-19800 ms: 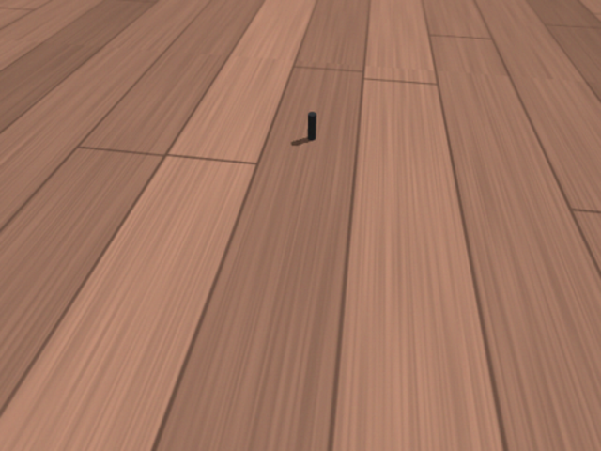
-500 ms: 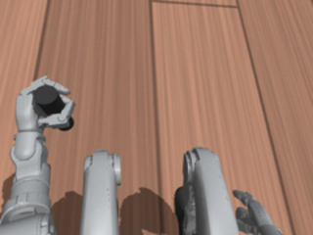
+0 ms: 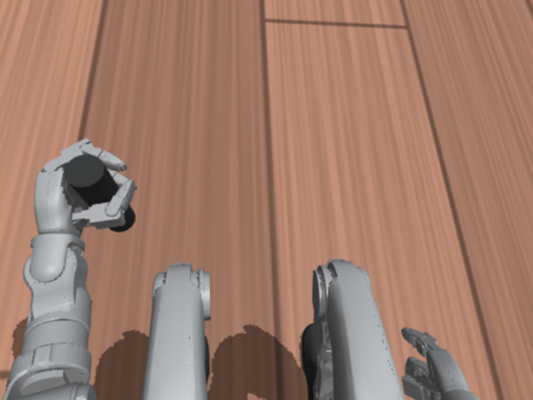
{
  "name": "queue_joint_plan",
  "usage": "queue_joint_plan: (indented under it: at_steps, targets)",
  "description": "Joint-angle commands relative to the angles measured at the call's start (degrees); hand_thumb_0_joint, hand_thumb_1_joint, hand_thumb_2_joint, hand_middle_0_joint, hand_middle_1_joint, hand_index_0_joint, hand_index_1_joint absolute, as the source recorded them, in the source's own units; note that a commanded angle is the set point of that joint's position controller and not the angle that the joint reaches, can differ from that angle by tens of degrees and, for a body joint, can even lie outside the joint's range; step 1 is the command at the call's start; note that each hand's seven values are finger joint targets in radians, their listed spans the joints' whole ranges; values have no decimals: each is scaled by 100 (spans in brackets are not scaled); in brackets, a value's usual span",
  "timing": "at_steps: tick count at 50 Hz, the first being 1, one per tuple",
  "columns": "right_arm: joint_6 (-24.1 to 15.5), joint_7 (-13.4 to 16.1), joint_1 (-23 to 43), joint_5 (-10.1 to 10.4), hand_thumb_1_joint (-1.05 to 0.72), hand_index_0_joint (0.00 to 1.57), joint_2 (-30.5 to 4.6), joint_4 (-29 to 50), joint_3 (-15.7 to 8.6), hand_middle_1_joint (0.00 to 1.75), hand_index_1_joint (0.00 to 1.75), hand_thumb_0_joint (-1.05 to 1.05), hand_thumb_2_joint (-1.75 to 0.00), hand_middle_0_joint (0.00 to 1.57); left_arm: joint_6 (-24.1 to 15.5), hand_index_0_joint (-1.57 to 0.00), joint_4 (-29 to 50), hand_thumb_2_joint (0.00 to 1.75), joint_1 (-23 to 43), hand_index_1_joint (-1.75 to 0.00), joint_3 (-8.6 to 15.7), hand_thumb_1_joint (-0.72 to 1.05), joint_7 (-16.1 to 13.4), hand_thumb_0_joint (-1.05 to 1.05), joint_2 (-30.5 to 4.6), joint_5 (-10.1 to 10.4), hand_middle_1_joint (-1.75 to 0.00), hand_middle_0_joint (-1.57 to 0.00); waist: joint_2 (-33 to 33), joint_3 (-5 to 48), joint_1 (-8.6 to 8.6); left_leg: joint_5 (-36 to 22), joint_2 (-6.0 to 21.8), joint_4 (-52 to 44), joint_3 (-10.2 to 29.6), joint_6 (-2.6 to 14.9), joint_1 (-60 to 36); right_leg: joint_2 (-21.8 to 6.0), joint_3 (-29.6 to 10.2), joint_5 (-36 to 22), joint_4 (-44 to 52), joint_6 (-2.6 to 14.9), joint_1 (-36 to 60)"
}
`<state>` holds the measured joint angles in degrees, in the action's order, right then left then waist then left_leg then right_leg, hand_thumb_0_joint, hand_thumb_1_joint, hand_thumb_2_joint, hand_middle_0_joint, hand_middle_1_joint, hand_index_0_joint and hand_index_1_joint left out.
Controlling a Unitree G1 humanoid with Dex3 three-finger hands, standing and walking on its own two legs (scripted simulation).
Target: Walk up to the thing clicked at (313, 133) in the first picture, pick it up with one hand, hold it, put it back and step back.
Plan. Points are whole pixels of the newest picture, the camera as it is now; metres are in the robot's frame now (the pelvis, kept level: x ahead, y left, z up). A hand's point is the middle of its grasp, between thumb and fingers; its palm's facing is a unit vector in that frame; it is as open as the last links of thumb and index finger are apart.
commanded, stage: lift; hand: left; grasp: from the side
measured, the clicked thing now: (105, 198) +0.41 +0.24 -0.04
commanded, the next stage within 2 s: hold in 1.74 s
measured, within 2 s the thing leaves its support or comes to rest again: neither
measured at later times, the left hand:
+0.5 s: hand (53, 129) +0.39 +0.21 +0.16, palm faces +0.12 -0.99 -0.06, open 5.9 cm
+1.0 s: hand out of the picture +0.40 +0.21 +0.28, palm faces +0.12 -0.99 -0.03, open 5.9 cm
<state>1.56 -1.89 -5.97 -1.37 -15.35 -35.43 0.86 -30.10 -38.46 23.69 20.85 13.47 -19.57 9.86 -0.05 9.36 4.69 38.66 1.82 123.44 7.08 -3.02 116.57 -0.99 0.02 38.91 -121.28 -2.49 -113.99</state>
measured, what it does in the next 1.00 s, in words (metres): rises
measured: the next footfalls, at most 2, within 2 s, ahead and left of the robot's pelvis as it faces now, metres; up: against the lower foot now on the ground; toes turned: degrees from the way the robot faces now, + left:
none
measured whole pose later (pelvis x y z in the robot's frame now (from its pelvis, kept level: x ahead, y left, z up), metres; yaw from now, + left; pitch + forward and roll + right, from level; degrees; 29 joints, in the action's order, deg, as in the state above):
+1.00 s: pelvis +0.06 +0.01 +0.25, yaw +3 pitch +18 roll -3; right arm -1.7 1.8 -12.3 1.4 -12.9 -35.7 0.2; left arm -17.5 -19.7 7.7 9.8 5.3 -13.9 10.4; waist 0.9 7.4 2.0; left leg 31.2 3.5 73.0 3.1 -1.9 59.9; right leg -1.8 1.5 30.7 -70.2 -2.1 -57.4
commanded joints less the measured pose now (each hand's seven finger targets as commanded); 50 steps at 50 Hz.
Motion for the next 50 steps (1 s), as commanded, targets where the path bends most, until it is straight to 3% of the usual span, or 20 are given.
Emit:
queue_joint_plan:
  at_steps: [1,8,12,13,18,19,22,24,30,31,32,35,36,38,39,41,42,45,46,50]
  targets:
    - [-199,142,-326,50,-88,20,-1106,627,-452,30,30,0,-89,20,-343,-126,1885,121,1378,-132,246,46,-62,0,-1262,174,-134,-123,860,3566,-118,-311,-127,-1941,-474,398,-2813,114,296,-585,1819,471,1966]
    - [-244,231,-298,164,-87,20,-1002,778,-482,30,30,0,-89,20,50,-128,2409,125,758,-134,27,52,-246,0,-908,248,-136,-125,690,3394,-148,-347,-117,-2514,-403,395,-3287,85,256,-613,2421,441,2432]
    - [-257,288,-319,225,-87,20,-955,828,-500,30,30,0,-89,20,294,-128,3037,124,613,-134,-99,53,-374,0,-908,221,-136,-125,739,3685,-258,-694,-110,-2848,-398,371,-3909,64,210,-902,2752,433,2948]
    - [-257,304,-277,251,-87,20,-941,890,-489,30,30,0,-89,20,381,-127,2876,124,432,-134,-166,53,-418,0,-757,232,-136,-124,614,3494,-178,-672,-104,-2952,-369,380,-3899,60,238,-900,2845,420,3016]
    - [-297,380,-314,294,-88,20,-807,932,-493,30,30,0,-89,20,647,-126,3514,124,295,-134,-290,51,-665,0,-667,210,-136,-124,504,3487,-214,-859,-102,-3373,-423,396,-4375,47,105,-1077,3497,360,3819]
    - [-303,401,-360,309,-87,20,-811,899,-499,30,30,0,-89,20,693,-127,3769,124,400,-134,-257,51,-707,0,-785,197,-136,-124,506,3557,-238,-914,-106,-3478,-430,394,-4552,46,87,-1138,3621,360,3968]
    - [-339,439,-337,330,-87,20,-732,902,-461,30,30,0,-89,20,863,-126,3756,123,-169,-133,-518,52,-812,0,-481,173,-135,-123,485,3223,-230,-937,-118,-3908,-391,380,-4908,52,132,-1193,3948,354,4287]
    - [-363,470,-315,345,-87,20,-718,841,-452,30,30,0,-89,20,958,-125,3507,124,-345,-133,-458,52,-909,0,-467,147,-135,-122,327,2836,-208,-952,-103,-4131,-365,391,-4956,61,167,-1250,4141,340,4433]
    - [-426,507,-469,336,-87,20,-597,775,-398,30,30,0,-89,20,941,-126,3802,124,-372,-133,-546,53,-993,0,-502,111,-135,-123,388,2664,-221,-1466,-100,-4771,-349,368,-5816,92,218,-1716,4693,343,5196]
    - [-445,509,-505,325,-87,20,-557,737,-383,30,30,0,-89,20,900,-128,3995,125,-139,-135,-424,53,-1027,0,-656,111,-136,-125,427,2630,-248,-1460,-112,-4861,-380,370,-5868,95,193,-1717,4817,340,5349]
    - [-464,510,-524,327,-87,20,-545,708,-372,30,30,0,-89,20,971,-127,3385,125,-544,-134,-775,52,-991,0,-232,98,-136,-124,338,2381,-131,-1525,-101,-4987,-371,372,-5962,95,211,-1821,4915,336,5361]
    - [-520,492,-572,314,-87,20,-615,617,-401,30,30,0,-89,20,944,-127,3182,125,-367,-134,-789,54,-894,0,-228,145,-136,-124,440,2144,-124,-1747,-53,-5242,-329,342,-6303,101,247,-2002,5120,344,5490]
    - [-522,483,-588,320,-87,20,-645,628,-427,30,30,0,-89,20,916,-127,3260,124,-359,-133,-679,54,-860,0,-385,133,-135,-124,483,2176,-217,-1862,-58,-5342,-342,328,-6459,103,250,-2066,5202,352,5611]
    - [-522,472,-656,294,-87,20,-623,636,-416,30,30,0,-89,20,860,-127,3651,123,-109,-133,-883,51,-767,0,-423,65,-134,-124,720,2337,-224,-2077,-38,-5518,-360,290,-6943,88,250,-2204,5387,362,5814]
    - [-521,459,-680,289,-87,20,-595,629,-395,30,30,0,-89,20,886,-128,3439,123,-352,-133,-851,49,-762,0,-390,75,-135,-126,638,2240,-237,-2154,-32,-5631,-344,281,-7045,101,282,-2253,5480,354,5964]
    - [-544,440,-683,295,-87,20,-566,626,-373,30,30,0,-89,20,844,-127,3636,122,-279,-131,-803,50,-732,0,-354,174,-133,-124,655,2245,-302,-2197,-47,-5792,-359,271,-7181,108,287,-2285,5623,362,6145]
    - [-535,429,-688,285,-87,20,-592,564,-377,30,30,0,-89,20,885,-125,3106,122,-455,-130,-822,52,-730,0,-182,203,-132,-123,537,2076,-247,-2208,-28,-5866,-341,265,-7206,125,313,-2295,5669,358,6162]
    - [-545,423,-667,278,-87,20,-587,583,-375,30,30,0,-89,20,811,-127,3163,124,-275,-132,-747,55,-783,0,-206,207,-134,-125,472,2017,-298,-2338,-21,-6021,-362,271,-7314,119,312,-2419,5830,354,6378]
    - [-535,424,-705,268,-87,20,-567,597,-372,30,30,0,-89,20,744,-127,3425,124,-77,-133,-638,54,-825,0,-383,182,-134,-125,526,2066,-317,-2344,-41,-6057,-398,277,-7374,115,284,-2441,5908,348,6525]
    - [-536,438,-663,242,-87,20,-533,612,-340,30,30,0,-89,20,677,-127,3171,125,-211,-132,-835,54,-839,0,-177,133,-133,-126,390,1720,-279,-2066,-64,-6368,-466,289,-7453,101,279,-2269,6211,326,6742]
